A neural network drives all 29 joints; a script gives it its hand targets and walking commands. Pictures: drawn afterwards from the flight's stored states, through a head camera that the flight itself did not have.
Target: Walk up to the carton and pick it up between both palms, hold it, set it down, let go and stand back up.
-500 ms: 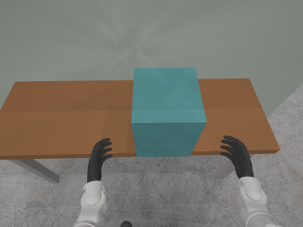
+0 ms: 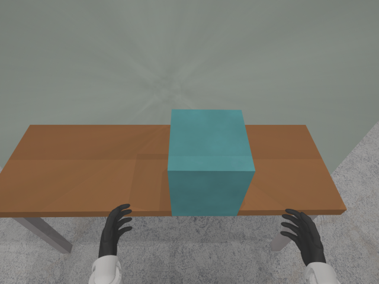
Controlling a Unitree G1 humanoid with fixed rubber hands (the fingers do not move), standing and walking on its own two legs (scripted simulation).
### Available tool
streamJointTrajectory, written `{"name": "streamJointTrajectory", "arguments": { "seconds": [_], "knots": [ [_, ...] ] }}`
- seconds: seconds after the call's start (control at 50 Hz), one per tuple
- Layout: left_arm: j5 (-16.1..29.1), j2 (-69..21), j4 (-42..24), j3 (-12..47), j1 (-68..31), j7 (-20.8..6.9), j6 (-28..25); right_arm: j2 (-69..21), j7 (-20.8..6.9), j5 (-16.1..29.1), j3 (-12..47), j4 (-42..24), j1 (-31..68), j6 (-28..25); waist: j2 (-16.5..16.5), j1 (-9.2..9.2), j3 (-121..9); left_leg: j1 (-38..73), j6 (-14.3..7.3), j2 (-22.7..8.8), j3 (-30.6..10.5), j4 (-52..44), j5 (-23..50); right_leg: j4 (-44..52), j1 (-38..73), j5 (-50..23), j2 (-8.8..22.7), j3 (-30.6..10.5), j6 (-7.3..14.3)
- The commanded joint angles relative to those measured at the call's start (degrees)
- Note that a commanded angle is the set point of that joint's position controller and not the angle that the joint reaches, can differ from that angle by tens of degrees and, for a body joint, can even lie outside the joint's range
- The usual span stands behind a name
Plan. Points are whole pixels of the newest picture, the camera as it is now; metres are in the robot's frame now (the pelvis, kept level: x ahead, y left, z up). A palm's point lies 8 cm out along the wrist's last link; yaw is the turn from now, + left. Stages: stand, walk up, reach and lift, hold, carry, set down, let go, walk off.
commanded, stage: set down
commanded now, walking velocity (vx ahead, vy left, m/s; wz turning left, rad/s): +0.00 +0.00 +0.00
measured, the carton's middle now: (205, 164) +0.47 -0.01 -0.09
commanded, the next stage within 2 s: let go in 1.16 s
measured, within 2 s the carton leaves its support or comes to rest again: neither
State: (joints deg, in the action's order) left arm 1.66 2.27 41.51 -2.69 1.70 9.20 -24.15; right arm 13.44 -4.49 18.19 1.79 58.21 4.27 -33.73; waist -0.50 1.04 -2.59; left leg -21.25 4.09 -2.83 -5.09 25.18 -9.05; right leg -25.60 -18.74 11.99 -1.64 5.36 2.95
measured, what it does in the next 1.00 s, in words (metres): stands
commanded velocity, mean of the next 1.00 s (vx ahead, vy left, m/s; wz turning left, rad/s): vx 0.00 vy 0.00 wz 0.00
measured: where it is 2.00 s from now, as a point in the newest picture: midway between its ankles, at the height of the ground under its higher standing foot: outside the picture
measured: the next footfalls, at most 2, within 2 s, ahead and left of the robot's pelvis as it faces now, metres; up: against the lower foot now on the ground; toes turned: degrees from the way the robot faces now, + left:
none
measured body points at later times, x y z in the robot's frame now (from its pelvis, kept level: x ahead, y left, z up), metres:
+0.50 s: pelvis +0.01 +0.01 +0.00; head +0.03 +0.02 +0.45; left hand +0.22 +0.23 -0.07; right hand +0.23 -0.22 -0.07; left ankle +0.04 +0.16 -0.74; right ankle +0.01 -0.08 -0.74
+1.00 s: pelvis +0.00 +0.01 +0.00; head +0.02 +0.03 +0.45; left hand +0.21 +0.24 -0.08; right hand +0.22 -0.20 -0.08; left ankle +0.04 +0.16 -0.74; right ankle +0.01 -0.08 -0.74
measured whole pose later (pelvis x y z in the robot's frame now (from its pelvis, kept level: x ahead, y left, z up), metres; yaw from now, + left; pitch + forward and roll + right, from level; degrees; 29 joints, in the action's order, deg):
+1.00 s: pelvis +0.00 +0.01 +0.00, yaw +1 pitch +1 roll +0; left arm 1.7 9.3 34.3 -2.7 3.9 4.1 1.4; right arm 10.2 -0.8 5.7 1.8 52.2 0.8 -15.4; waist -1.9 0.5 0.6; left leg -16.1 3.0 -1.5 -5.1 25.2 -9.9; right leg -25.6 -13.4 13.0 -0.3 5.4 1.9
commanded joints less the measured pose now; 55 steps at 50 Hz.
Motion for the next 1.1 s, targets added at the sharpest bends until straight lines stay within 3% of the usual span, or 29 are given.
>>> {"name": "streamJointTrajectory", "arguments": {
  "seconds": [0.0, 0.32, 0.76, 1.08],
  "knots": [
    [3.33, 8.47, -13.46, 4.39, -2.72, -1.97, -0.09, 8.90, -0.15, -0.40, 1.20, -12.95, 1.15, 0.84, -7.50, -2.50, -9.50, 13.36, -4.07, 4.22, 6.36, -0.98, 0.18, 5.78, 11.46, 3.92, 3.26, -10.00, -3.89],
    [2.76, 10.98, -16.32, 4.14, 0.71, -3.91, 7.12, 6.98, 0.83, -4.93, 0.65, -11.71, -1.90, 5.62, -5.48, -3.56, -9.27, 18.08, -3.98, 4.16, 6.17, -2.42, 4.02, 6.31, 11.58, -4.75, 2.18, -7.36, -3.12],
    [2.91, 14.89, -19.90, 2.10, -0.81, -5.69, 19.09, 1.48, 3.60, -12.08, -2.05, -17.64, -3.21, 14.84, -4.94, -3.48, -5.05, 17.01, -4.95, 3.59, 6.45, -4.63, -0.99, 8.05, 12.31, 2.56, 3.54, -8.74, -3.55],
    [1.73, 17.94, -21.56, 0.56, 0.88, -7.82, 27.69, -1.12, 6.39, -17.02, -5.22, -20.39, -4.84, 20.37, -2.59, -4.41, -4.91, 17.53, -4.44, 4.00, 7.54, -5.03, -2.45, 7.47, 12.97, 1.02, 3.08, -7.51, -3.32]
  ]
}}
